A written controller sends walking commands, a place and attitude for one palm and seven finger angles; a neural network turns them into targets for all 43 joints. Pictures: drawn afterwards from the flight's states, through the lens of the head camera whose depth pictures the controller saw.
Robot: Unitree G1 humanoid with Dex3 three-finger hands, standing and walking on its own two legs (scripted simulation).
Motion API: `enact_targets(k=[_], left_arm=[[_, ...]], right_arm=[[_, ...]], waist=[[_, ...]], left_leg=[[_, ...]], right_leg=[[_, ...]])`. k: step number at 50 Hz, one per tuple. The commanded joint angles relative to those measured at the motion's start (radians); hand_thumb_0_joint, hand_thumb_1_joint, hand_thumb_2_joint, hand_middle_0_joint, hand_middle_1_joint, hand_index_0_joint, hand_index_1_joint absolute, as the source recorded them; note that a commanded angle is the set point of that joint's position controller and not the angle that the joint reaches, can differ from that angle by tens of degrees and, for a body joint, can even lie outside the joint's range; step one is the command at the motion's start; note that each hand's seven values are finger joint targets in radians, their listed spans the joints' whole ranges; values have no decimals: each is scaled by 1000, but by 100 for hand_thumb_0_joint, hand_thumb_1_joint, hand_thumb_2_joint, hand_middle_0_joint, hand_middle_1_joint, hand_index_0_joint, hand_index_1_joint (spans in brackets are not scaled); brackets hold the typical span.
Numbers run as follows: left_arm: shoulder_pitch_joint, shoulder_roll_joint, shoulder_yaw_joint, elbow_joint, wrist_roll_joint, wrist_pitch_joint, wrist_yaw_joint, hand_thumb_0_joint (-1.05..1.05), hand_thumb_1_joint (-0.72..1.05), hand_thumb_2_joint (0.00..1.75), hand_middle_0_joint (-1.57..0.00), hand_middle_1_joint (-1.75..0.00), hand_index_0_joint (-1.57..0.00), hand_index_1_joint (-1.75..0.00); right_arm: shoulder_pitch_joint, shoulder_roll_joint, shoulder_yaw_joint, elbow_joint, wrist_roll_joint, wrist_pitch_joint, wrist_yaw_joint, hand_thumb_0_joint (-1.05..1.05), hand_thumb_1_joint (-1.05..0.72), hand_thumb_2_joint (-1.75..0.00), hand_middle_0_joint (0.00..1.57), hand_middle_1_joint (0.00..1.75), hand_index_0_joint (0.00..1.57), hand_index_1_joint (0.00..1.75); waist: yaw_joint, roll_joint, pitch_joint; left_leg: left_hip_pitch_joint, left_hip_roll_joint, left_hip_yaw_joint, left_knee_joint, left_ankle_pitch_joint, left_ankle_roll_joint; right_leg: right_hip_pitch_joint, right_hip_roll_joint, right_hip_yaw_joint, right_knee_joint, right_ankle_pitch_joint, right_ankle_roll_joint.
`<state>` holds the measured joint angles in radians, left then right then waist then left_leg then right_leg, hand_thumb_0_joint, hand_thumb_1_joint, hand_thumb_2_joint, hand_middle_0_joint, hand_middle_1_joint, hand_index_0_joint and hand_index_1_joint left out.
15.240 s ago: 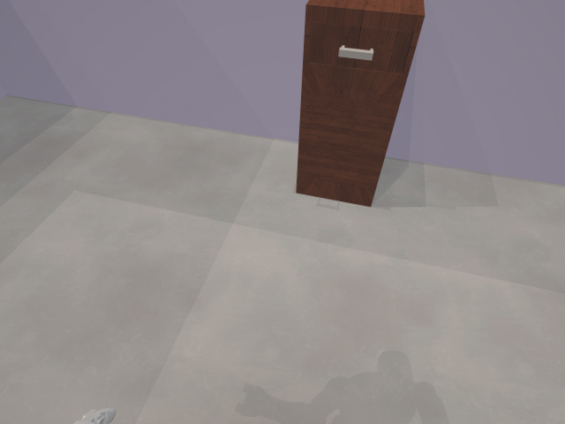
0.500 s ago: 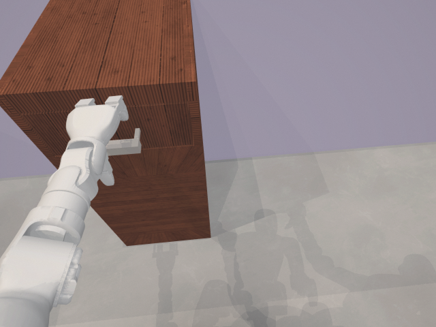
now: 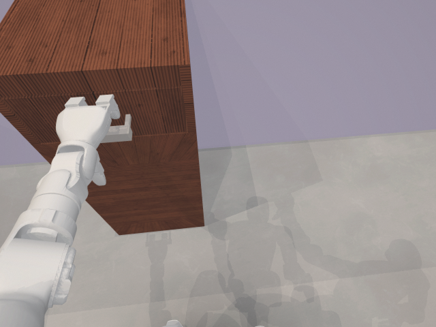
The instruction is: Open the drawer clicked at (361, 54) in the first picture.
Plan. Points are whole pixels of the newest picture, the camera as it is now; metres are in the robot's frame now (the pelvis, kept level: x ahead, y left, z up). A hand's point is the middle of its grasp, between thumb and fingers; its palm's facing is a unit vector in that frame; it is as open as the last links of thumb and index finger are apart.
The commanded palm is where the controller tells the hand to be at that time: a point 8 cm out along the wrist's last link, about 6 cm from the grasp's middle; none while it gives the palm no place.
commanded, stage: lower the fingers behind the handle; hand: left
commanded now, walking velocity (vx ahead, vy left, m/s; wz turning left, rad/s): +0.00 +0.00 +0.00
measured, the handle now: (103, 127) +0.52 +0.24 +0.02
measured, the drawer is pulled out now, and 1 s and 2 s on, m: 0.00 0.00 0.00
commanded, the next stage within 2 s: close the thumb around the handle in 1.00 s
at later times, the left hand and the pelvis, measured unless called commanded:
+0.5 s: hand (105, 152) +0.47 +0.23 +0.00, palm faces -0.05 -0.04 -1.00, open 13.8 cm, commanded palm +0.45 +0.22 +0.06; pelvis +0.00 +0.01 -0.01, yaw -1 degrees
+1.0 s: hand (106, 153) +0.46 +0.23 +0.00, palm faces -0.07 -0.03 -1.00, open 13.9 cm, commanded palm +0.45 +0.22 +0.06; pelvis +0.00 +0.01 -0.01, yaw -1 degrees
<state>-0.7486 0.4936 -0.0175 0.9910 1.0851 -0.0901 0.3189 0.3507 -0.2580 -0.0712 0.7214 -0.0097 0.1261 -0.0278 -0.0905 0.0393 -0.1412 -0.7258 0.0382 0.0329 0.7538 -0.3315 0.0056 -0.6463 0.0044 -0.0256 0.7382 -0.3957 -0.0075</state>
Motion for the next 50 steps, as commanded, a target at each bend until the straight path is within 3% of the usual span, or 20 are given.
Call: enact_targets(k=[1,3,6,9,11,14,15,17,20,21,23,25,27,32,35,39,42,45,49,50], left_arm=[[-447,170,9,-118,-11,73,56,0,-50,30,-30,-120,-30,-120],[-470,134,-23,-102,-23,93,32,0,-50,30,-30,-120,-30,-120],[-497,187,0,-126,-28,80,-2,0,-50,30,-30,-120,-30,-120],[-458,229,36,-109,-18,47,-11,0,-50,30,-30,-120,-30,-120],[-411,248,65,-101,-9,28,-3,0,-50,30,-30,-120,-30,-120],[-406,204,32,-87,5,20,14,0,-50,30,-30,-120,-30,-120],[-386,212,47,-88,8,17,21,0,-50,30,-30,-120,-30,-120],[-413,168,20,-129,4,8,33,0,-50,30,-30,-120,-30,-120],[-432,205,59,-146,3,-4,58,0,-50,30,-30,-120,-30,-120],[-441,187,45,-160,1,-5,66,0,-50,30,-30,-120,-30,-120],[-489,192,49,-170,10,-6,89,0,-50,30,-30,-120,-30,-120],[-450,175,40,-111,20,25,109,0,-50,30,-30,-120,-30,-120],[-428,158,31,-75,15,56,111,0,-50,30,-30,-120,-30,-120],[-440,161,28,-95,8,93,98,0,-50,30,-30,-120,-30,-120],[-424,162,20,-57,3,106,78,0,-50,30,-30,-120,-30,-120],[-418,190,35,-89,2,78,55,0,-50,30,-30,-120,-30,-120],[-384,159,16,-78,0,61,48,0,-50,30,-30,-120,-30,-120],[-387,208,53,-96,5,41,56,0,-50,30,-30,-120,-30,-120],[-395,167,34,-132,5,29,76,0,-50,30,-30,-120,-30,-120],[-374,164,35,-108,7,37,81,0,-50,30,-30,-120,-30,-120]], right_arm=[[102,-148,-56,-51,5,-21,7,0,-90,-90,20,30,20,30],[110,-151,-57,-44,5,-19,10,0,-90,-90,20,30,20,30],[113,-156,-53,-49,8,-16,-2,0,-90,-90,20,30,20,30],[112,-153,-46,-52,6,-14,-14,0,-90,-90,20,30,20,30],[110,-151,-44,-57,5,-15,-13,0,-90,-90,20,30,20,30],[111,-147,-46,-63,3,-20,-10,0,-90,-90,20,30,20,30],[116,-147,-48,-64,2,-21,-8,0,-90,-90,20,30,20,30],[118,-144,-54,-67,-3,-24,-2,0,-90,-90,20,30,20,30],[130,-148,-60,-55,-9,-24,1,0,-90,-90,20,30,20,30],[127,-146,-59,-55,-11,-24,2,0,-90,-90,20,30,20,30],[127,-148,-60,-42,-16,-28,3,0,-90,-90,20,30,20,30],[129,-147,-61,-32,-16,-26,8,0,-90,-90,20,30,20,30],[129,-149,-59,-31,-14,-24,13,0,-90,-90,20,30,20,30],[130,-149,-58,-38,-12,-14,16,0,-90,-90,20,30,20,30],[120,-149,-52,-43,-6,-10,9,0,-90,-90,20,30,20,30],[117,-148,-48,-56,-3,-14,-2,0,-90,-90,20,30,20,30],[112,-144,-47,-61,-3,-16,-4,0,-90,-90,20,30,20,30],[117,-146,-45,-61,-3,-18,-6,0,-90,-90,20,30,20,30],[122,-143,-54,-57,-7,-24,2,0,-90,-90,20,30,20,30],[118,-143,-55,-56,-6,-22,2,0,-90,-90,20,30,20,30]], waist=[[-33,46,-383],[-51,12,-369],[-47,-3,-387],[-37,0,-378],[-16,11,-347],[-30,10,-325],[-20,16,-339],[-30,42,-379],[-33,34,-425],[-35,47,-440],[-47,59,-440],[-47,60,-422],[-46,37,-401],[-37,54,-457],[-47,12,-389],[-34,28,-403],[-35,14,-363],[-26,13,-372],[-25,50,-418],[-27,39,-398]], left_leg=[[339,-50,1,-24,368,34],[345,-46,-3,-26,376,37],[339,-49,-5,-29,356,43],[313,-51,-4,-26,355,45],[285,-49,-3,-23,352,43],[269,-46,-2,-11,335,41],[269,-45,-3,-5,346,39],[312,-40,-10,8,372,36],[325,-35,-20,29,396,35],[325,-38,-18,37,398,35],[319,-36,-26,49,403,33],[313,-34,-27,53,395,30],[290,-36,-21,51,385,31],[316,-36,-17,51,421,30],[271,-38,-12,37,357,36],[278,-39,-12,27,341,37],[264,-39,-8,25,317,39],[247,-39,-10,26,313,40],[292,-36,-15,38,352,35],[287,-35,-18,39,353,34]], right_leg=[[73,55,-6,-87,366,-22],[78,56,-7,-95,379,-20],[105,52,3,-97,387,-17],[107,50,6,-87,391,-18],[90,52,1,-75,375,-23],[50,54,-2,-69,351,-22],[48,56,-4,-58,352,-26],[18,59,-8,-48,348,-26],[10,61,-10,-29,358,-24],[8,61,-7,-25,362,-24],[-23,60,-12,-13,351,-25],[-46,64,-18,-8,336,-26],[-41,64,-21,-12,339,-26],[0,64,-19,-8,381,-25],[11,62,-14,-28,355,-21],[23,60,-9,-31,341,-23],[8,61,-9,-38,320,-23],[22,59,-6,-29,325,-25],[-3,62,-13,-18,328,-26],[-14,63,-15,-18,323,-28]])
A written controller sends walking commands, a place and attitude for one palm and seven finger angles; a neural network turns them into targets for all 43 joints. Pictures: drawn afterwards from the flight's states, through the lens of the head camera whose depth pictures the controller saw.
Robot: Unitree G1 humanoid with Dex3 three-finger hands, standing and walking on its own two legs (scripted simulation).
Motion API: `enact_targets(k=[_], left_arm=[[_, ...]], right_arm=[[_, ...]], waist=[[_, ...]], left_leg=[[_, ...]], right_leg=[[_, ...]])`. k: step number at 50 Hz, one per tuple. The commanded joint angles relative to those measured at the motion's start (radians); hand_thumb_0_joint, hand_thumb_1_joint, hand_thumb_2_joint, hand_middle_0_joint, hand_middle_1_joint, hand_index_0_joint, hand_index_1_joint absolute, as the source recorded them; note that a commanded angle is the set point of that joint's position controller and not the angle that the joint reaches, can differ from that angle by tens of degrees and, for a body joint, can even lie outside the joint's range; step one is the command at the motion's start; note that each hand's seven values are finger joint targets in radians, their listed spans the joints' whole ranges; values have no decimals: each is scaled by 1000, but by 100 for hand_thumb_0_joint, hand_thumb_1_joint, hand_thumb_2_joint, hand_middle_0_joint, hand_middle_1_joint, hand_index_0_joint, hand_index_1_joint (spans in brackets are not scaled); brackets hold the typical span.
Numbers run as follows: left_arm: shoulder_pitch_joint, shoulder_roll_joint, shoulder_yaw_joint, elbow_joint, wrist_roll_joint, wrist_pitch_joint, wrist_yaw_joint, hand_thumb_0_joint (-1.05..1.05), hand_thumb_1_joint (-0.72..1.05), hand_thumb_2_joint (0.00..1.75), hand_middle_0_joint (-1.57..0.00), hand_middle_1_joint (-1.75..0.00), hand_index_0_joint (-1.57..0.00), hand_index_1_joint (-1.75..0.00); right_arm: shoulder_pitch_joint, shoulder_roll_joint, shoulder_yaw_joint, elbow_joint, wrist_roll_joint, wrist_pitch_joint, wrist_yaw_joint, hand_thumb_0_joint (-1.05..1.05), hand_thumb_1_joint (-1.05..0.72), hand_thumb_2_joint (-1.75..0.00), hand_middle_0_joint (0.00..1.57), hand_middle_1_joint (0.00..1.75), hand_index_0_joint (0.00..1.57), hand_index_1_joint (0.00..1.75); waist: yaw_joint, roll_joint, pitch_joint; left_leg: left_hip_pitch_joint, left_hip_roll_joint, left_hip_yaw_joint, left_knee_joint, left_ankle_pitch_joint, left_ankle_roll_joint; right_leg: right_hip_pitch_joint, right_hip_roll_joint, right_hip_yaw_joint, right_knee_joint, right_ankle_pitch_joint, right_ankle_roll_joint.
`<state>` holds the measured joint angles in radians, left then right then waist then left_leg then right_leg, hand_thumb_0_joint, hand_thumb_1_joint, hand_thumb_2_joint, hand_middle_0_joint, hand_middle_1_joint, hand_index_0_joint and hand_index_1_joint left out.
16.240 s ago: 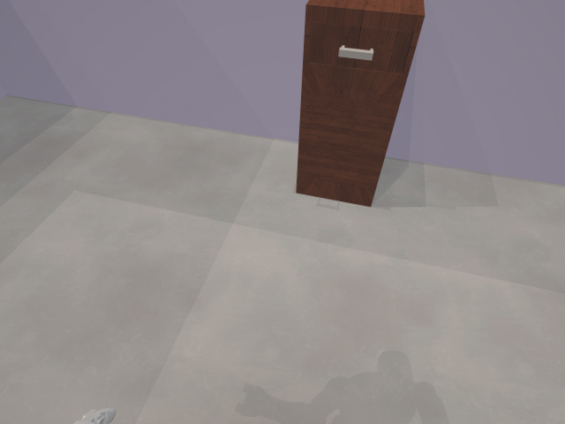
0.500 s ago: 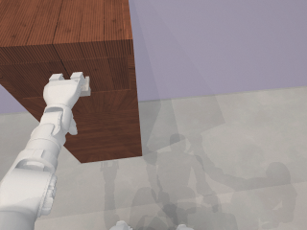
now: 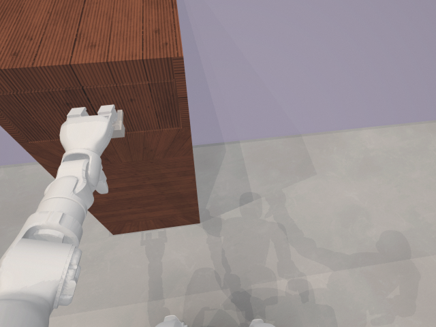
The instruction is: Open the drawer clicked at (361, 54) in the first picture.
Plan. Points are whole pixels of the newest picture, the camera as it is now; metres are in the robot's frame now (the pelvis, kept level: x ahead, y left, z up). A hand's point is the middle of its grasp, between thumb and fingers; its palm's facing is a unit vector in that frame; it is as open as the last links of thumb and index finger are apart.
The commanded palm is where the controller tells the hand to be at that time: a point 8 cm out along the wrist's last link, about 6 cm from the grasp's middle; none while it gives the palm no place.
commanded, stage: close the thumb around the handle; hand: left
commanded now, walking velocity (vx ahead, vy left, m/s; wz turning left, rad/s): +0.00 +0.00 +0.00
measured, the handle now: (94, 124) +0.52 +0.24 +0.03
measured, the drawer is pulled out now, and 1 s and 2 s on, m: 0.00 0.00 0.12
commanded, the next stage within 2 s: pull the drawer open in 0.80 s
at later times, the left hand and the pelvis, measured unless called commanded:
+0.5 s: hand (99, 149) +0.46 +0.22 +0.01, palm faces -0.07 -0.02 -1.00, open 9.4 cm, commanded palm +0.45 +0.22 +0.07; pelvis +0.00 +0.00 +0.00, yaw +0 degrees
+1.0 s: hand (99, 149) +0.46 +0.22 +0.01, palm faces -0.06 -0.02 -1.00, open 5.8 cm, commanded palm +0.44 +0.21 +0.07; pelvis +0.01 +0.00 +0.00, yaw +0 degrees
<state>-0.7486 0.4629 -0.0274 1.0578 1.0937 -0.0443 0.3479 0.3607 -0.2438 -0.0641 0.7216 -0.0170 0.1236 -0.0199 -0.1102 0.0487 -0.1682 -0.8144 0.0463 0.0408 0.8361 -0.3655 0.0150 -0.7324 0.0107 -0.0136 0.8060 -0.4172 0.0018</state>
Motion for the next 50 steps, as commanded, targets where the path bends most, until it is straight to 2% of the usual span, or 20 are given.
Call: enact_targets(k=[1,5,8,13,15,16,21,26,30,33,34,37,38,40,41,42,44,45,48,50], left_arm=[[-393,183,34,-178,-6,-4,56,0,-50,30,-30,-120,-30,-120],[-423,200,41,-170,-4,15,67,0,-50,30,-30,-120,-30,-120],[-410,219,59,-168,-11,27,62,0,-33,37,-31,-122,-31,-122],[-414,223,51,-145,-10,36,44,0,-5,49,-33,-125,-33,-125],[-411,188,21,-152,-8,31,38,0,6,54,-34,-126,-34,-126],[-412,218,44,-154,-5,27,38,0,12,56,-34,-127,-34,-127],[-407,163,10,-164,-11,12,30,0,40,68,-36,-130,-36,-130],[-409,229,53,-156,-11,8,32,0,68,80,-38,-133,-38,-133],[-390,208,43,-160,-9,7,34,0,90,90,-40,-135,-40,-135],[-398,182,32,-185,-10,5,38,0,90,90,-40,-135,-40,-135],[-372,202,51,-177,-6,5,40,0,90,90,-40,-135,-40,-135],[-386,159,14,-174,-11,15,41,0,90,90,-40,-135,-40,-135],[-399,173,26,-170,-16,15,41,0,90,90,-40,-135,-40,-135],[-397,208,46,-179,-10,17,44,0,90,90,-40,-135,-40,-135],[-411,172,16,-183,-10,21,44,0,90,90,-40,-135,-40,-135],[-394,168,23,-184,-14,21,43,0,90,90,-40,-135,-40,-135],[-395,166,22,-191,-14,17,41,0,90,90,-40,-135,-40,-135],[-388,147,8,-172,-14,22,41,0,90,90,-40,-135,-40,-135],[-345,118,2,-199,-23,16,36,0,90,90,-40,-135,-40,-135],[-318,105,-6,-223,-19,15,36,0,90,90,-40,-135,-40,-135]], right_arm=[[104,-158,-60,-55,1,-21,-4,0,-90,-90,20,30,20,30],[114,-162,-62,-44,1,-21,-3,0,-90,-90,20,30,20,30],[108,-163,-61,-42,-1,-18,-4,0,-90,-90,20,30,20,30],[107,-163,-55,-44,4,-14,-8,0,-90,-90,20,30,20,30],[105,-159,-58,-51,7,-16,-8,0,-90,-90,20,30,20,30],[104,-161,-57,-48,7,-16,-10,0,-90,-90,20,30,20,30],[109,-156,-59,-54,5,-19,-9,0,-90,-90,20,30,20,30],[112,-161,-55,-49,6,-17,-14,0,-90,-90,20,30,20,30],[113,-159,-58,-50,4,-17,-10,0,-90,-90,20,30,20,30],[109,-155,-62,-50,1,-17,-6,0,-90,-90,20,30,20,30],[113,-157,-63,-51,3,-16,-6,0,-90,-90,20,30,20,30],[108,-155,-62,-53,5,-17,-2,0,-90,-90,20,30,20,30],[106,-157,-62,-50,4,-17,-4,0,-90,-90,20,30,20,30],[111,-160,-61,-52,5,-16,-6,0,-90,-90,20,30,20,30],[107,-157,-62,-51,4,-16,-6,0,-90,-90,20,30,20,30],[112,-156,-64,-49,4,-17,-3,0,-90,-90,20,30,20,30],[111,-155,-63,-51,5,-16,-1,0,-90,-90,20,30,20,30],[110,-155,-64,-47,5,-16,-2,0,-90,-90,20,30,20,30],[101,-154,-68,-54,2,-16,3,0,-90,-90,20,30,20,30],[99,-149,-68,-59,2,-13,6,0,-90,-90,20,30,20,30]], waist=[[-13,37,-357],[-22,17,-381],[-14,12,-405],[-20,-4,-353],[-20,23,-355],[-17,19,-352],[-22,10,-357],[-18,-16,-372],[-13,9,-371],[-15,28,-384],[-6,15,-399],[-15,27,-350],[-22,4,-349],[-9,24,-385],[-23,16,-386],[-12,27,-388],[-14,23,-396],[-21,15,-364],[-5,16,-387],[7,50,-402]], left_leg=[[366,-45,-21,-45,367,25],[364,-46,-21,-42,377,27],[363,-50,-19,-39,399,28],[336,-51,-15,-50,374,30],[356,-51,-16,-52,365,29],[358,-47,-17,-52,366,28],[367,-48,-19,-48,380,29],[329,-52,-12,-43,361,33],[347,-50,-15,-39,391,29],[371,-48,-14,-35,418,28],[374,-47,-18,-35,424,26],[370,-45,-18,-44,395,26],[359,-46,-18,-42,387,28],[364,-49,-18,-44,389,27],[379,-47,-20,-42,403,28],[386,-46,-19,-45,406,26],[396,-46,-23,-41,424,26],[386,-44,-24,-44,413,25],[416,-41,-26,-47,440,24],[444,-38,-27,-47,472,19]], right_leg=[[66,56,-26,-92,333,-35],[88,55,-23,-90,361,-33],[119,54,-19,-89,397,-32],[123,51,-18,-100,390,-31],[101,53,-19,-101,367,-32],[95,52,-20,-101,361,-32],[91,54,-22,-98,368,-32],[127,49,-12,-95,392,-27],[110,52,-18,-87,399,-31],[105,53,-20,-86,409,-33],[111,54,-21,-82,411,-32],[83,56,-27,-91,375,-34],[94,55,-22,-96,377,-33],[110,54,-19,-88,385,-33],[99,54,-21,-89,394,-31],[103,54,-25,-91,389,-33],[101,56,-24,-88,398,-33],[88,56,-27,-91,386,-34],[98,57,-29,-93,393,-37],[91,58,-33,-84,401,-39]])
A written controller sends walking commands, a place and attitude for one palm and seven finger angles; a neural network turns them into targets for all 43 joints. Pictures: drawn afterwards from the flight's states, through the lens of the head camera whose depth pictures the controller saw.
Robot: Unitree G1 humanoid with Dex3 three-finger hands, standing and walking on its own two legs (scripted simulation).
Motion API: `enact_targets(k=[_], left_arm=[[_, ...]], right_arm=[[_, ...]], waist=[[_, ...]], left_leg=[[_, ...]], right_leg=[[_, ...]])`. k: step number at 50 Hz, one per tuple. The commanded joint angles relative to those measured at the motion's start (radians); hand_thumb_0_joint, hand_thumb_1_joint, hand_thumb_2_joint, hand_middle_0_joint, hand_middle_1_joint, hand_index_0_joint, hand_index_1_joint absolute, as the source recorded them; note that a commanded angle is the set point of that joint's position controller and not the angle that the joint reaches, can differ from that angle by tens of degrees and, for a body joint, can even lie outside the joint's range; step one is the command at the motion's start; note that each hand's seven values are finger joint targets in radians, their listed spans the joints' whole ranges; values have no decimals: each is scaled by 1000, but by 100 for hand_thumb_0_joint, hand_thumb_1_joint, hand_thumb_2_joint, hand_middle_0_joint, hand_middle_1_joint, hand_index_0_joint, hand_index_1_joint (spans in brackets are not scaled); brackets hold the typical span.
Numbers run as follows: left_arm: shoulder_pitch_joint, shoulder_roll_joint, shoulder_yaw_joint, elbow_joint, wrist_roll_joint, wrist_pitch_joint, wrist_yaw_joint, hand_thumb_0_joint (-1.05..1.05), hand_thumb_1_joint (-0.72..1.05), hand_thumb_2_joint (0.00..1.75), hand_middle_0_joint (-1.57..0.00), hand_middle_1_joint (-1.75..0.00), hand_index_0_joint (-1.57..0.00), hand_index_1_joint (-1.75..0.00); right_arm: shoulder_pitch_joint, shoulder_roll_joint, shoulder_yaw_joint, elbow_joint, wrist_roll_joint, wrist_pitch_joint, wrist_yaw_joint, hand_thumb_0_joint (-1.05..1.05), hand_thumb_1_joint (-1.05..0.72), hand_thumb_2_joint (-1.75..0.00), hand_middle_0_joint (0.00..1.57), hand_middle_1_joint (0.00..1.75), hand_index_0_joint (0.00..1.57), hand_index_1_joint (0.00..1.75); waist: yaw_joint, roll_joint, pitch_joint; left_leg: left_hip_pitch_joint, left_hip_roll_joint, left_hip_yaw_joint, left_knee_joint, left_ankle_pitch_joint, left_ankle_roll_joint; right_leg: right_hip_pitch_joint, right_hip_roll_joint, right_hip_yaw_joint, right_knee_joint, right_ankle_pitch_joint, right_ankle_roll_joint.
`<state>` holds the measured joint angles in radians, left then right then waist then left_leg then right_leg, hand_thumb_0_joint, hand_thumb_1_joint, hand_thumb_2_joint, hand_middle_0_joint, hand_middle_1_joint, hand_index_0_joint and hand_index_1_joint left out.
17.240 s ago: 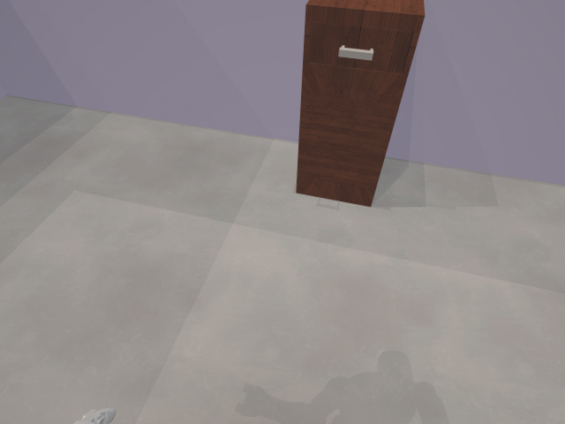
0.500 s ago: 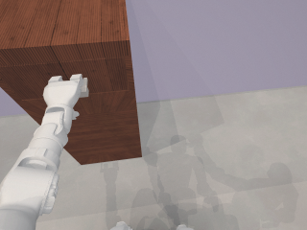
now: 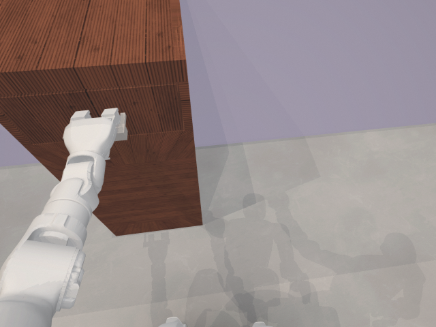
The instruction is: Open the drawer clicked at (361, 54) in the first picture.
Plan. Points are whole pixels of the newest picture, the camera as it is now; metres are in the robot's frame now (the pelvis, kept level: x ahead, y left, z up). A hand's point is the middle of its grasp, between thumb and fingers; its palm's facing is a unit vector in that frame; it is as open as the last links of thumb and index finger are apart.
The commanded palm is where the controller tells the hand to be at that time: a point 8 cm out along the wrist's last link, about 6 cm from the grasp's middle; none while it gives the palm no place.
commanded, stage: pull the drawer open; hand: left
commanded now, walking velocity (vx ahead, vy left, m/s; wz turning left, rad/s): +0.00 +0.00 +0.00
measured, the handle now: (97, 126) +0.51 +0.24 +0.03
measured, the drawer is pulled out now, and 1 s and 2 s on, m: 0.00 0.12 0.25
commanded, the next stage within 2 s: none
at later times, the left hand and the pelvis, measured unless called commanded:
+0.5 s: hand (99, 180) +0.39 +0.22 +0.01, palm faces -0.03 -0.04 -1.00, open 5.8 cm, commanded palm +0.36 +0.21 +0.07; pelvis +0.01 +0.00 +0.01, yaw +0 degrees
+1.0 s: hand (96, 207) +0.34 +0.21 +0.01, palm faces -0.03 -0.05 -1.00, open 5.7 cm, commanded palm +0.31 +0.20 +0.07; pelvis +0.00 -0.02 +0.01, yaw +1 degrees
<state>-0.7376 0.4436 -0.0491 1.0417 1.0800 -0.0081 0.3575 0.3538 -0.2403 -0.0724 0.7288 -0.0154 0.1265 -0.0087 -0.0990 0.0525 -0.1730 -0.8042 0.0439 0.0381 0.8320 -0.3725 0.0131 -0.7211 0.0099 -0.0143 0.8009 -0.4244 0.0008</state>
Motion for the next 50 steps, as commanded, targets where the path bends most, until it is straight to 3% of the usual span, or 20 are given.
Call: enact_targets(k=[1,2,6,13,14,15,17,24,25,31,33,34,35,37,38,39,42,45,48,50], left_arm=[[-308,110,12,-234,-9,-24,26,0,90,90,-40,-135,-40,-135],[-258,79,-3,-229,-18,-21,23,0,90,90,-40,-135,-40,-135],[-214,102,13,-256,-22,-20,19,0,90,90,-40,-135,-40,-135],[-49,64,7,-400,-31,-10,29,0,90,90,-40,-135,-40,-135],[-20,49,-1,-424,-36,-7,30,0,90,90,-40,-135,-40,-135],[3,66,15,-415,-37,1,31,0,90,90,-40,-135,-40,-135],[7,75,18,-442,-32,6,33,0,90,90,-40,-135,-40,-135],[109,68,23,-567,-35,25,43,0,90,90,-40,-135,-40,-135],[135,66,22,-552,-38,32,41,0,90,90,-40,-135,-40,-135],[111,55,4,-603,-26,43,45,0,90,90,-40,-135,-40,-135],[126,68,14,-622,-25,41,47,0,90,90,-40,-135,-40,-135],[139,55,3,-629,-20,42,49,0,90,90,-40,-135,-40,-135],[134,38,-13,-623,-23,46,48,0,90,90,-40,-135,-40,-135],[147,19,-28,-636,-25,46,47,0,90,90,-40,-135,-40,-135],[180,48,2,-642,-28,46,45,0,90,90,-40,-135,-40,-135],[171,45,-7,-669,-25,44,45,0,90,90,-40,-135,-40,-135],[230,8,-30,-672,-34,50,40,0,90,90,-40,-135,-40,-135],[279,50,10,-693,-38,48,37,0,90,90,-40,-135,-40,-135],[336,57,24,-728,-42,45,36,0,90,90,-40,-135,-40,-135],[334,35,3,-741,-43,45,37,0,90,90,-40,-135,-40,-135]], right_arm=[[97,-149,-62,-70,-1,-16,-2,0,-90,-90,20,30,20,30],[93,-146,-63,-73,1,-15,1,0,-90,-90,20,30,20,30],[71,-150,-58,-84,7,-8,-1,0,-90,-90,20,30,20,30],[19,-142,-63,-114,9,-5,7,0,-90,-90,20,30,20,30],[11,-138,-60,-123,12,-5,9,0,-90,-90,20,30,20,30],[4,-141,-61,-121,14,-4,6,0,-90,-90,20,30,20,30],[-11,-140,-57,-129,14,-2,2,0,-90,-90,20,30,20,30],[-74,-132,-50,-154,15,-9,-2,0,-90,-90,20,30,20,30],[-78,-132,-46,-156,17,-9,-5,0,-90,-90,20,30,20,30],[-123,-126,-38,-163,18,-16,-14,0,-90,-90,20,30,20,30],[-128,-128,-39,-166,15,-18,-17,0,-90,-90,20,30,20,30],[-140,-122,-37,-169,16,-19,-17,0,-90,-90,20,30,20,30],[-138,-122,-38,-167,15,-21,-19,0,-90,-90,20,30,20,30],[-143,-120,-38,-170,14,-26,-18,0,-90,-90,20,30,20,30],[-150,-123,-38,-173,16,-26,-19,0,-90,-90,20,30,20,30],[-161,-120,-33,-175,15,-27,-18,0,-90,-90,20,30,20,30],[-164,-117,-33,-183,15,-32,-19,0,-90,-90,20,30,20,30],[-174,-121,-33,-186,14,-36,-24,0,-90,-90,20,30,20,30],[-187,-122,-29,-195,13,-41,-24,0,-90,-90,20,30,20,30],[-187,-117,-29,-191,13,-44,-25,0,-90,-90,20,30,20,30]], waist=[[2,55,-412],[5,35,-397],[11,-28,-352],[43,-10,-352],[50,-4,-362],[46,-23,-321],[47,-51,-305],[66,-29,-301],[68,-41,-275],[63,-41,-244],[70,-38,-250],[78,-27,-274],[68,-24,-251],[72,-21,-248],[80,-39,-264],[86,-15,-283],[83,-52,-247],[95,-58,-242],[107,-68,-244],[99,-69,-225]], left_leg=[[450,-34,-21,-41,501,20],[446,-35,-17,-45,505,22],[399,-39,-11,-63,462,28],[458,-35,-13,-73,568,27],[464,-36,-13,-79,562,26],[452,-37,-8,-79,545,28],[433,-42,-5,-90,507,30],[465,-48,-1,-101,514,29],[450,-52,0,-105,494,28],[456,-57,-1,-117,424,26],[455,-59,-1,-118,421,25],[463,-62,3,-119,414,24],[464,-62,-1,-117,405,25],[463,-62,1,-119,404,25],[463,-61,0,-119,411,25],[472,-62,2,-120,413,23],[455,-65,1,-122,400,25],[444,-67,6,-125,383,27],[431,-70,8,-132,371,26],[432,-70,10,-131,360,27]], right_leg=[[87,59,-32,-81,422,-36],[104,60,-35,-86,430,-37],[146,57,-30,-97,445,-33],[190,53,-30,-102,495,-38],[196,53,-31,-104,493,-36],[197,53,-31,-109,498,-37],[218,51,-31,-111,496,-36],[248,43,-25,-121,515,-36],[253,43,-29,-123,511,-38],[232,40,-28,-134,453,-37],[248,38,-24,-133,450,-41],[249,36,-21,-131,450,-38],[237,38,-23,-132,443,-41],[240,37,-25,-132,443,-41],[260,36,-20,-134,448,-42],[260,34,-17,-129,456,-40],[264,36,-22,-133,459,-39],[285,32,-14,-136,466,-38],[311,29,-11,-140,470,-38],[297,28,-11,-140,471,-35]])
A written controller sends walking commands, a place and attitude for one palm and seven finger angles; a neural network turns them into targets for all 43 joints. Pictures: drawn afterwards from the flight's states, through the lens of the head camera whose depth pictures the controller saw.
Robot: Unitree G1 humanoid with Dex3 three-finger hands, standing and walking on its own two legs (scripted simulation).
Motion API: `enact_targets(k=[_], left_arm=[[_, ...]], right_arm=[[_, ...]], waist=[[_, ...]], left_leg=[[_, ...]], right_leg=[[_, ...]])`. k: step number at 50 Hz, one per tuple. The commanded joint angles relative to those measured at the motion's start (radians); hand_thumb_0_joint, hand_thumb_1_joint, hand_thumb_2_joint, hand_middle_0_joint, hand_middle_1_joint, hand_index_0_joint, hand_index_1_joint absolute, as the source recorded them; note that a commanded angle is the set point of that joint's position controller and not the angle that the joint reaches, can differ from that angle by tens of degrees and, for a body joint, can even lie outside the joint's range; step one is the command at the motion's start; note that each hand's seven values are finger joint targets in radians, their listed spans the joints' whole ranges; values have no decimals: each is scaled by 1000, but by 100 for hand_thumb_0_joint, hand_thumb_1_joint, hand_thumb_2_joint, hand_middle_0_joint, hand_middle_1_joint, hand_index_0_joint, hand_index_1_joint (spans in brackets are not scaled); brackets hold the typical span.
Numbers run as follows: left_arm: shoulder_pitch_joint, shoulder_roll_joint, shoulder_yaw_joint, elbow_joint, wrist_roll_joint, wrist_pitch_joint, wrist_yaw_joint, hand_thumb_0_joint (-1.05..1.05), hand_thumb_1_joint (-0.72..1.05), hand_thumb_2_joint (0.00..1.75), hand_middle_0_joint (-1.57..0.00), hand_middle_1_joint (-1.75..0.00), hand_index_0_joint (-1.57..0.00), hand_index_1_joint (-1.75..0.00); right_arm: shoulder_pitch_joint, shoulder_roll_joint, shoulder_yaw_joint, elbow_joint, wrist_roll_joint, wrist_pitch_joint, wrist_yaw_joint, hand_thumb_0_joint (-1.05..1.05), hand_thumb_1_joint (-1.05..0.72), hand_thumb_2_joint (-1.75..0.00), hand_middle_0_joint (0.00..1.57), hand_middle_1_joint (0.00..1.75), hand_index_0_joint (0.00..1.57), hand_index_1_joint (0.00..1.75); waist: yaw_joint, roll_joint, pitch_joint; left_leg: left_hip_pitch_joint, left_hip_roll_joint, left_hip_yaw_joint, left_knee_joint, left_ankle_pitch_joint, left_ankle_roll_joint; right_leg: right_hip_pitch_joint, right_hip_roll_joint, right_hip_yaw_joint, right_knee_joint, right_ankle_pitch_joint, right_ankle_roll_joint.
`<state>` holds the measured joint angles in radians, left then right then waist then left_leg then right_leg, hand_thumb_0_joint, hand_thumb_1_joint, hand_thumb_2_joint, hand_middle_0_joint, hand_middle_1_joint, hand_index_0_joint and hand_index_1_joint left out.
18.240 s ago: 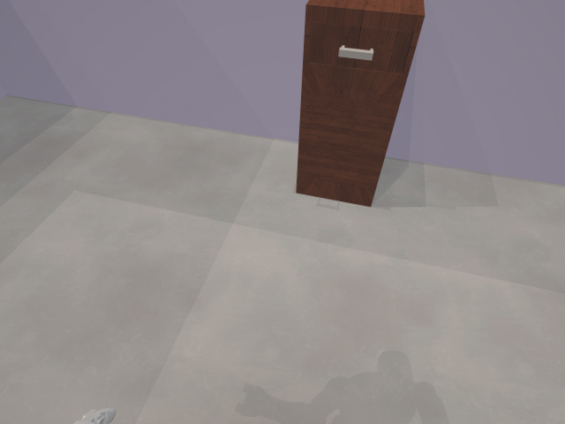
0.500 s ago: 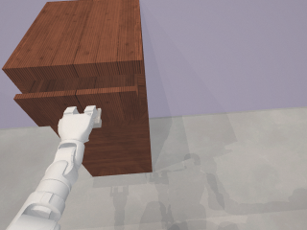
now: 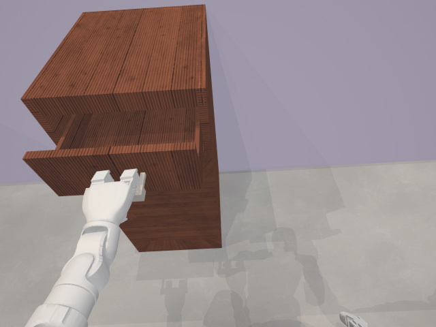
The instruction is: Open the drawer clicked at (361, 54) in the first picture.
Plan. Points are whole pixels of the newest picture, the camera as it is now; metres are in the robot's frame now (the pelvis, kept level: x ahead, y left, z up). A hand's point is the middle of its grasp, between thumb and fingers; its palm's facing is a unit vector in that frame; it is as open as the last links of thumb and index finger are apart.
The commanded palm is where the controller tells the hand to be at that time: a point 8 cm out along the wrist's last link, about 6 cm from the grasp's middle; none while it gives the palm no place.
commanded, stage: pull the drawer open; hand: left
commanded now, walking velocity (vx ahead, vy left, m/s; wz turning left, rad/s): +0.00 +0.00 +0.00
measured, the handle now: (117, 186) +0.39 +0.24 +0.02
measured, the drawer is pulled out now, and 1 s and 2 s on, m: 0.12 0.25 0.30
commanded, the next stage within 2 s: open the thumb to release the handle in 1.74 s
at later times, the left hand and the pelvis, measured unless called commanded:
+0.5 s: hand (115, 237) +0.28 +0.22 +0.00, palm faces -0.01 -0.07 -1.00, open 5.7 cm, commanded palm +0.25 +0.21 +0.05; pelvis +0.00 +0.00 +0.00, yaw +0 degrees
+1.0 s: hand (107, 275) +0.21 +0.21 +0.00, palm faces -0.02 -0.09 -1.00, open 5.7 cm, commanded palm +0.18 +0.22 +0.05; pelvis +0.00 -0.01 +0.00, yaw -1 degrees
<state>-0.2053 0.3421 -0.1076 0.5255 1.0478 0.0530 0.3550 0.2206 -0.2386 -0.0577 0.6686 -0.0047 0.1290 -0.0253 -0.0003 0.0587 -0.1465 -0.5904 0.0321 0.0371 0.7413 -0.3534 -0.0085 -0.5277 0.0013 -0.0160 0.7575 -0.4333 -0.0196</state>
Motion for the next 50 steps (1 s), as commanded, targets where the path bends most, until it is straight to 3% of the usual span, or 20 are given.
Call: enact_targets(k=[1,2,4,7,9,12,14,17,20,22,24,27,33,37,44,46,50], left_arm=[[-188,146,72,-240,-8,-17,41,0,90,90,-40,-135,-40,-135],[-155,132,61,-232,-12,-13,40,0,90,90,-40,-135,-40,-135],[-160,162,86,-268,-7,-15,42,0,90,90,-40,-135,-40,-135],[-116,124,57,-308,-8,-9,47,0,90,90,-40,-135,-40,-135],[-47,134,76,-330,-6,-3,49,0,90,90,-40,-135,-40,-135],[-22,103,50,-363,-18,6,46,0,90,90,-40,-135,-40,-135],[-1,145,92,-382,-10,7,48,0,90,90,-40,-135,-40,-135],[16,102,50,-401,-8,19,48,0,90,90,-40,-135,-40,-135],[98,120,77,-433,-9,23,49,0,90,90,-40,-135,-40,-135],[112,99,58,-463,-9,26,48,0,90,90,-40,-135,-40,-135],[161,93,57,-516,-11,24,49,0,90,90,-40,-135,-40,-135],[204,92,56,-538,-17,27,47,0,90,90,-40,-135,-40,-135],[283,130,103,-575,-9,24,52,0,90,90,-40,-135,-40,-135],[322,113,87,-615,-9,20,55,0,90,90,-40,-135,-40,-135],[452,143,132,-684,-16,7,65,0,90,90,-40,-135,-40,-135],[467,125,116,-707,-18,5,69,0,90,90,-40,-135,-40,-135],[522,147,149,-727,-17,-4,79,0,90,90,-40,-135,-40,-135]], right_arm=[[-65,-117,-40,-134,3,-47,-8,0,-90,-90,20,30,20,30],[-63,-118,-41,-135,2,-51,-7,0,-90,-90,20,30,20,30],[-77,-118,-37,-139,3,-51,-7,0,-90,-90,20,30,20,30],[-79,-114,-42,-143,0,-58,-5,0,-90,-90,20,30,20,30],[-95,-111,-38,-149,-1,-59,0,0,-90,-90,20,30,20,30],[-99,-112,-39,-154,0,-65,2,0,-90,-90,20,30,20,30],[-116,-112,-34,-158,-1,-66,1,0,-90,-90,20,30,20,30],[-121,-109,-33,-162,-2,-70,2,0,-90,-90,20,30,20,30],[-133,-106,-32,-170,-5,-74,4,0,-90,-90,20,30,20,30],[-142,-104,-30,-173,-7,-76,7,0,-90,-90,20,30,20,30],[-158,-99,-25,-185,-9,-77,13,0,-90,-90,20,30,20,30],[-169,-99,-22,-189,-10,-80,14,0,-90,-90,20,30,20,30],[-192,-94,-13,-193,-16,-86,9,0,-90,-90,20,30,20,30],[-206,-87,-10,-197,-19,-91,11,0,-90,-90,20,30,20,30],[-236,-79,1,-208,-24,-94,12,0,-90,-90,20,30,20,30],[-238,-78,0,-212,-27,-96,14,0,-90,-90,20,30,20,30],[-239,-76,-4,-216,-28,-97,13,0,-90,-90,20,30,20,30]], waist=[[5,-72,-250],[4,-76,-224],[15,-63,-243],[12,-48,-244],[26,-51,-257],[14,-77,-217],[32,-70,-234],[19,-62,-196],[40,-53,-215],[35,-67,-210],[48,-52,-235],[42,-74,-194],[58,-72,-186],[59,-51,-163],[84,-70,-182],[79,-68,-169],[78,-73,-136]], left_leg=[[220,-58,11,-43,340,47],[210,-59,11,-46,323,47],[217,-58,11,-51,321,45],[239,-56,11,-48,337,46],[242,-56,11,-45,363,44],[238,-53,10,-48,342,45],[240,-54,10,-52,342,42],[244,-54,9,-49,337,42],[252,-55,9,-47,358,41],[259,-52,7,-44,374,41],[276,-50,6,-42,403,39],[255,-52,5,-44,372,39],[251,-56,6,-43,355,36],[250,-56,7,-41,332,34],[234,-63,9,-34,325,31],[233,-62,9,-31,314,32],[214,-62,10,-26,281,32]], right_leg=[[97,37,-9,-99,473,-13],[98,37,-10,-102,462,-14],[100,36,-7,-100,443,-15],[95,37,-10,-97,452,-18],[109,38,-8,-91,481,-18],[98,38,-16,-97,466,-15],[106,37,-10,-93,456,-15],[85,38,-16,-94,447,-16],[105,38,-13,-86,466,-19],[100,37,-15,-83,482,-16],[110,35,-14,-77,497,-17],[109,33,-15,-80,493,-14],[120,32,-5,-81,495,-16],[102,30,-7,-80,470,-15],[131,23,12,-70,520,-12],[116,23,12,-72,509,-11],[101,23,18,-73,481,-11]])
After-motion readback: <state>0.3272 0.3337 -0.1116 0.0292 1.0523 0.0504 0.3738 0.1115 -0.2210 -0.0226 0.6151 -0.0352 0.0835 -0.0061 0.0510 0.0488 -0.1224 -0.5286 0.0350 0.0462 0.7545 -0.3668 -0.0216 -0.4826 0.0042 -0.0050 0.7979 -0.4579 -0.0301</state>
